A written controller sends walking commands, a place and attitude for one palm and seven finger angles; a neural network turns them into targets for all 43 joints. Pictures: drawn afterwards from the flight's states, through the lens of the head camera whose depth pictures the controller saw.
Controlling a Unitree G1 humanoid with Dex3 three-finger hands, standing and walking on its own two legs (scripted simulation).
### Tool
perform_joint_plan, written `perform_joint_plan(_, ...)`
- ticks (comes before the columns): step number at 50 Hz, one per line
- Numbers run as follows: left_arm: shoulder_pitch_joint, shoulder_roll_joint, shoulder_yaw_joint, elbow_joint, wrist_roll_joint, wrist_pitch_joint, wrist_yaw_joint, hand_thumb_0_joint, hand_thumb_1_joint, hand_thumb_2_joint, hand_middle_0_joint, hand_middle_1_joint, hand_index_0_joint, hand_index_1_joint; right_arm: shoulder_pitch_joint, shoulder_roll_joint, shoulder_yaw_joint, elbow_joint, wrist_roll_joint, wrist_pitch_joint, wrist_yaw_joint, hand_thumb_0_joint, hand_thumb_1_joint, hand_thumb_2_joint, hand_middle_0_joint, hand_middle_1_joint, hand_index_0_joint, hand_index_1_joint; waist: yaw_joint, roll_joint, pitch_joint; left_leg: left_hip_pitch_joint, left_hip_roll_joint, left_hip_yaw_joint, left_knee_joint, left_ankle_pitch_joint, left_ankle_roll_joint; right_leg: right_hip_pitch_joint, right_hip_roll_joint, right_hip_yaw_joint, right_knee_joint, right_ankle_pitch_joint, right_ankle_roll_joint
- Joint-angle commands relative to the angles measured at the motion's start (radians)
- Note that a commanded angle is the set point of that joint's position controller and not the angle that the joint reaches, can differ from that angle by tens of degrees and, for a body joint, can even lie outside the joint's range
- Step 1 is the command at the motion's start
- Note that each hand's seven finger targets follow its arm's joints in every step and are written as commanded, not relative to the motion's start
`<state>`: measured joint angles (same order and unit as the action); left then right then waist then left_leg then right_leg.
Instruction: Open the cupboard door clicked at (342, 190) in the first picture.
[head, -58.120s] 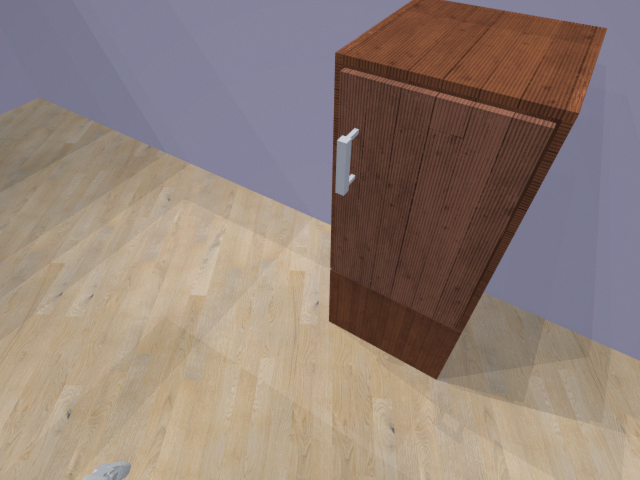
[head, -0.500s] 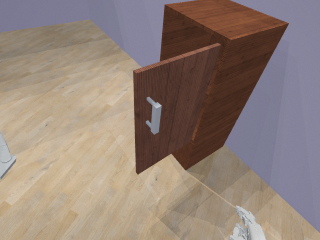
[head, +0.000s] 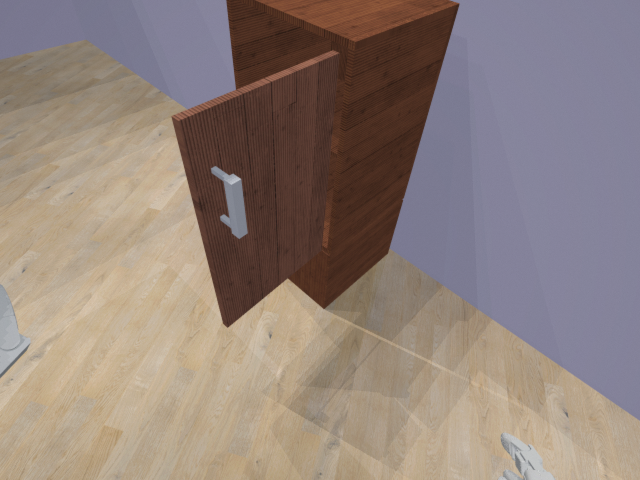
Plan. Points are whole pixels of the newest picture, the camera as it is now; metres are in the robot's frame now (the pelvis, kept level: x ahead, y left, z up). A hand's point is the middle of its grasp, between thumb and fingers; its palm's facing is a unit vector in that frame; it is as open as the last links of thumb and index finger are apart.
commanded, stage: stop stepping back and stand still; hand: left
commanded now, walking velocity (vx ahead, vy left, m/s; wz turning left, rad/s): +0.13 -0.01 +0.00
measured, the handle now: (228, 202) +0.57 +0.16 +0.00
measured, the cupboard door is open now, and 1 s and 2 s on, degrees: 92 92 92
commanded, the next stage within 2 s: let the arm hang, fingers relaxed in 0.22 s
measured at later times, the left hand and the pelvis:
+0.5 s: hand (148, 464) +0.17 +0.21 -0.09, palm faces +0.07 -0.94 -0.34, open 7.4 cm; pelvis +0.00 +0.00 -0.01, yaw +1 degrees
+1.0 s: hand out of the picture -0.04 +0.19 -0.16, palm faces +0.02 -0.97 -0.24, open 7.4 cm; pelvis +0.00 +0.00 +0.01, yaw +1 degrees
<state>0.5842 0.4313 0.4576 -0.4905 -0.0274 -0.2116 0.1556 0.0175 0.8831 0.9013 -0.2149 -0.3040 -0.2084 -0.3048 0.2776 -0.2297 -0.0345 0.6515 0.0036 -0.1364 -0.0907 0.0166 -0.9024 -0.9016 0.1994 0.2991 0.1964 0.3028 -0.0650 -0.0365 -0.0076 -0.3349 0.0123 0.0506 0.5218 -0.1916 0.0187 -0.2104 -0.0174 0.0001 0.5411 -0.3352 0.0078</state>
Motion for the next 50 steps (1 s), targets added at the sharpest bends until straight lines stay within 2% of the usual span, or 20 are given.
perform_joint_plan(1, 0.000, 0.159, 0.117, -0.202, 0.003, -0.079, 0.025, 0.000, 0.900, 0.900, -0.200, -0.300, -0.200, -0.300, -0.137, -0.110, -0.025, -0.162, -0.005, -0.067, -0.008, 0.000, -0.900, -0.900, 0.200, 0.300, 0.200, 0.300, 0.045, 0.140, -0.023, -0.093, 0.100, -0.120, -0.206, -0.379, 0.021, 0.063, 0.012, -0.016, -0.109, -0.093, -0.041)
perform_joint_plan(3, -0.027, 0.163, 0.115, -0.188, 0.001, -0.077, 0.022, 0.000, 0.900, 0.900, -0.200, -0.300, -0.200, -0.300, -0.132, -0.101, -0.032, -0.160, -0.010, -0.053, -0.004, 0.000, -0.900, -0.900, 0.200, 0.300, 0.200, 0.300, 0.037, 0.009, -0.007, -0.052, 0.034, -0.047, 0.010, -0.286, -0.001, -0.074, -0.088, 0.170, -0.234, -0.276, -0.097)
perform_joint_plan(4, -0.038, 0.183, 0.130, -0.182, -0.002, -0.074, 0.022, 0.000, 0.900, 0.900, -0.200, -0.300, -0.200, -0.300, -0.130, -0.098, -0.033, -0.149, -0.010, -0.047, -0.004, 0.000, -0.900, -0.900, 0.200, 0.300, 0.200, 0.300, 0.036, -0.071, 0.000, -0.043, 0.024, -0.027, 0.146, -0.209, -0.008, -0.125, -0.177, 0.308, -0.303, -0.310, -0.139)
perform_joint_plan(5, -0.086, 0.175, 0.115, -0.183, -0.001, -0.071, 0.025, 0.000, 0.900, 0.900, -0.200, -0.300, -0.200, -0.300, -0.124, -0.089, -0.026, -0.136, -0.008, -0.043, -0.002, 0.000, -0.900, -0.900, 0.200, 0.300, 0.200, 0.300, 0.035, -0.114, 0.012, -0.074, 0.016, -0.023, 0.229, -0.160, -0.012, -0.112, -0.228, 0.354, -0.316, -0.256, -0.163)
perform_joint_plan(7, -0.142, 0.159, 0.097, -0.154, 0.002, -0.073, 0.026, 0.000, 0.900, 0.900, -0.200, -0.300, -0.200, -0.300, -0.119, -0.088, -0.021, -0.125, -0.005, -0.045, 0.003, 0.000, -0.900, -0.900, 0.200, 0.300, 0.200, 0.300, 0.033, -0.089, 0.000, -0.051, 0.028, -0.027, 0.177, -0.128, -0.009, -0.068, -0.232, 0.294, -0.255, -0.092, -0.160)
perform_joint_plan(9, -0.167, 0.155, 0.082, -0.139, 0.006, -0.075, 0.022, 0.000, 0.900, 0.900, -0.200, -0.300, -0.200, -0.300, -0.133, -0.090, -0.019, -0.128, -0.003, -0.049, -0.004, 0.000, -0.900, -0.900, 0.200, 0.300, 0.200, 0.300, 0.035, -0.009, 0.005, 0.069, 0.027, -0.027, 0.014, -0.094, 0.004, -0.102, -0.163, 0.184, -0.184, -0.027, -0.103)
perform_joint_plan(11, -0.147, 0.152, 0.079, -0.149, 0.005, -0.081, 0.016, 0.000, 0.900, 0.900, -0.200, -0.300, -0.200, -0.300, -0.143, -0.103, -0.020, -0.145, 0.000, -0.056, -0.007, 0.000, -0.900, -0.900, 0.200, 0.300, 0.200, 0.300, 0.048, 0.061, -0.009, 0.124, 0.070, -0.085, -0.069, -0.001, 0.027, -0.086, -0.071, 0.112, -0.100, 0.104, -0.049)
perform_joint_plan(14, -0.136, 0.154, 0.087, -0.158, 0.007, -0.089, 0.004, 0.000, 0.900, 0.900, -0.200, -0.300, -0.200, -0.300, -0.150, -0.095, -0.006, -0.147, -0.002, -0.059, -0.004, 0.000, -0.900, -0.900, 0.200, 0.300, 0.200, 0.300, 0.055, 0.175, -0.005, 0.064, 0.124, -0.178, -0.174, 0.000, 0.043, -0.041, -0.002, 0.004, -0.017, 0.123, -0.005)
perform_joint_plan(15, -0.146, 0.149, 0.080, -0.172, 0.010, -0.092, 0.005, 0.000, 0.900, 0.900, -0.200, -0.300, -0.200, -0.300, -0.151, -0.090, -0.002, -0.151, 0.000, -0.063, -0.004, 0.000, -0.900, -0.900, 0.200, 0.300, 0.200, 0.300, 0.054, 0.144, -0.007, 0.049, 0.141, -0.191, -0.190, 0.010, 0.048, -0.018, 0.009, -0.010, -0.004, 0.141, 0.002)
perform_joint_plan(16, -0.173, -0.098, -0.341, 0.592, 0.090, 0.128, -0.136, 0.000, 0.900, 0.900, -0.200, -0.300, -0.200, -0.300, -0.167, -0.264, -0.054, 0.094, -0.016, -0.048, 0.088, 0.000, -0.900, -0.900, 0.200, 0.300, 0.200, 0.300, 0.025, 0.146, 0.019, -0.031, 0.127, -0.189, -0.031, 0.287, 0.062, -0.108, -0.037, -0.018, 0.117, 0.258, 0.006)
perform_joint_plan(17, -0.134, -0.154, -0.333, 0.642, 0.070, 0.210, -0.145, 0.000, 0.900, 0.900, -0.200, -0.300, -0.200, -0.300, -0.116, -0.160, -0.043, 0.088, -0.009, 0.017, 0.086, 0.000, -0.900, -0.900, 0.200, 0.300, 0.200, 0.300, 0.060, 0.124, -0.054, -0.009, 0.134, -0.147, -0.049, 0.326, 0.060, -0.061, -0.041, -0.005, 0.101, 0.147, 0.001)
perform_joint_plan(18, -0.136, -0.178, -0.358, 0.683, 0.066, 0.227, -0.146, 0.000, 0.900, 0.900, -0.200, -0.300, -0.200, -0.300, -0.122, -0.134, -0.023, 0.086, -0.019, 0.041, 0.082, 0.000, -0.900, -0.900, 0.200, 0.300, 0.200, 0.300, 0.074, 0.082, -0.081, -0.028, 0.152, -0.165, -0.050, 0.225, 0.063, -0.057, -0.035, -0.003, 0.091, 0.063, -0.002)
perform_joint_plan(20, -0.179, -0.134, -0.366, 0.788, 0.069, 0.216, -0.151, 0.000, 0.900, 0.900, -0.200, -0.300, -0.200, -0.300, -0.112, -0.116, -0.003, 0.089, -0.026, 0.063, 0.082, 0.000, -0.900, -0.900, 0.200, 0.300, 0.200, 0.300, 0.084, -0.116, -0.093, -0.023, 0.105, -0.147, -0.012, 0.152, 0.045, -0.006, -0.065, 0.035, -0.026, 0.195, -0.019)
perform_joint_plan(22, -0.250, -0.073, -0.372, 0.914, 0.068, 0.204, -0.148, 0.000, 0.900, 0.900, -0.200, -0.300, -0.200, -0.300, -0.098, -0.115, -0.003, 0.116, -0.031, 0.086, 0.085, 0.000, -0.900, -0.900, 0.200, 0.300, 0.200, 0.300, 0.059, -0.280, -0.083, 0.034, 0.033, -0.076, 0.053, 0.132, 0.012, -0.006, -0.141, 0.109, -0.088, 0.408, -0.052)
perform_joint_plan(23, -0.287, -0.058, -0.379, 0.980, 0.063, 0.204, -0.146, 0.000, 0.900, 0.900, -0.200, -0.300, -0.200, -0.300, -0.098, -0.124, -0.005, 0.137, -0.033, 0.099, 0.087, 0.000, -0.900, -0.900, 0.200, 0.300, 0.200, 0.300, 0.049, -0.252, -0.061, 0.065, 0.026, -0.072, 0.033, 0.128, 0.005, -0.022, -0.149, 0.109, -0.092, 0.437, -0.058)
perform_joint_plan(26, -0.324, -0.062, -0.410, 1.165, 0.049, 0.209, -0.136, 0.000, 0.900, 0.900, -0.200, -0.300, -0.200, -0.300, -0.119, -0.109, 0.010, 0.200, -0.035, 0.120, 0.090, 0.000, -0.900, -0.900, 0.200, 0.300, 0.200, 0.300, 0.056, 0.043, -0.036, 0.125, 0.056, -0.098, -0.061, 0.264, 0.007, -0.011, -0.097, 0.067, -0.070, 0.343, -0.029)
perform_joint_plan(32, -0.288, -0.112, -0.415, 1.421, 0.041, 0.203, -0.129, 0.000, 0.900, 0.900, -0.200, -0.300, -0.200, -0.300, -0.090, -0.065, 0.013, 0.322, -0.028, 0.133, 0.072, 0.000, -0.900, -0.900, 0.200, 0.300, 0.200, 0.300, 0.063, 0.205, -0.041, 0.159, 0.067, -0.116, -0.123, 0.144, 0.008, 0.047, -0.081, 0.053, -0.175, 0.212, -0.039)
perform_joint_plan(35, -0.294, -0.118, -0.426, 1.491, 0.038, 0.203, -0.131, 0.000, 0.900, 0.900, -0.200, -0.300, -0.200, -0.300, -0.049, -0.068, 0.010, 0.371, -0.023, 0.137, 0.068, 0.000, -0.900, -0.900, 0.200, 0.300, 0.200, 0.300, 0.057, 0.100, -0.032, 0.174, 0.080, -0.128, -0.143, 0.121, 0.010, 0.052, -0.080, 0.033, -0.201, 0.192, -0.040)
perform_joint_plan(42, -0.267, -0.125, -0.438, 1.592, 0.035, 0.207, -0.129, 0.000, 0.900, 0.900, -0.200, -0.300, -0.200, -0.300, 0.006, -0.064, 0.010, 0.441, -0.020, 0.139, 0.061, 0.000, -0.900, -0.900, 0.200, 0.300, 0.200, 0.300, 0.058, 0.035, 0.020, 0.180, 0.086, -0.132, -0.188, 0.078, 0.014, 0.039, -0.079, 0.022, -0.221, 0.141, -0.039)
perform_joint_plan(50, -0.248, -0.146, -0.444, 1.624, 0.036, 0.210, -0.121, 0.000, 0.900, 0.900, -0.200, -0.300, -0.200, -0.300, 0.021, -0.039, 0.009, 0.470, -0.023, 0.146, 0.063, 0.000, -0.900, -0.900, 0.200, 0.300, 0.200, 0.300, 0.057, 0.023, 0.099, 0.152, 0.077, -0.122, -0.219, -0.025, 0.009, -0.011, -0.077, 0.027, -0.234, 0.069, -0.038)
